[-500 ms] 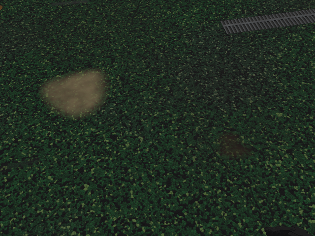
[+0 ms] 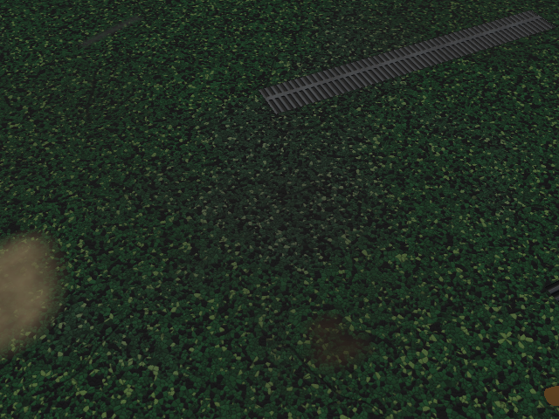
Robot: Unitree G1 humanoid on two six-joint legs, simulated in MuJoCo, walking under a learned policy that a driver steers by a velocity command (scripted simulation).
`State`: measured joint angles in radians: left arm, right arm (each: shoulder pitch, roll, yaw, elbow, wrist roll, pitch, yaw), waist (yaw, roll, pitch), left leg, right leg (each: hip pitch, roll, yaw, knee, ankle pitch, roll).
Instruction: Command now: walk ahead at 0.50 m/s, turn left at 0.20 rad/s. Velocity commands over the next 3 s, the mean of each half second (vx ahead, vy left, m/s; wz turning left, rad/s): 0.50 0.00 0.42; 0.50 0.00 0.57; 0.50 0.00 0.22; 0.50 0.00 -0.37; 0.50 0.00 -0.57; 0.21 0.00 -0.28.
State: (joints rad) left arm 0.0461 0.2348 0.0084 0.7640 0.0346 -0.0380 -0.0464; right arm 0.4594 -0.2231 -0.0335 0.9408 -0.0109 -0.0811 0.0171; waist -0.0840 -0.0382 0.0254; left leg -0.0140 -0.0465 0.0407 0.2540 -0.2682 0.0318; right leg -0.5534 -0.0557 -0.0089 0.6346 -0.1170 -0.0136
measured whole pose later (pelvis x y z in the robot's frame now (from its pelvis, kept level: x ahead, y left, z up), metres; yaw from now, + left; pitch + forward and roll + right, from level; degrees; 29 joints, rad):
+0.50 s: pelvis +0.24 +0.00 +0.00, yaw +16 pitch +1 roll -2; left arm 0.41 0.23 0.04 0.93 0.02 -0.09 0.01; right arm 0.09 -0.25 -0.05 0.77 -0.04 0.01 0.07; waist 0.05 0.03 0.04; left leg -0.62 0.07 0.07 0.73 -0.06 0.06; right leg 0.06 0.00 -0.27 0.24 -0.32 -0.01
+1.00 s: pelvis +0.48 +0.12 +0.00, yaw +34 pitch +2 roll +0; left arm 0.07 0.26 0.03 0.73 0.04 -0.02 -0.03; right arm 0.42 -0.27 -0.07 0.85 0.00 -0.04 0.01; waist -0.08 -0.04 0.04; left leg -0.04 -0.15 -0.13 0.29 -0.26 0.12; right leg -0.66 -0.09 0.04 0.75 -0.06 0.05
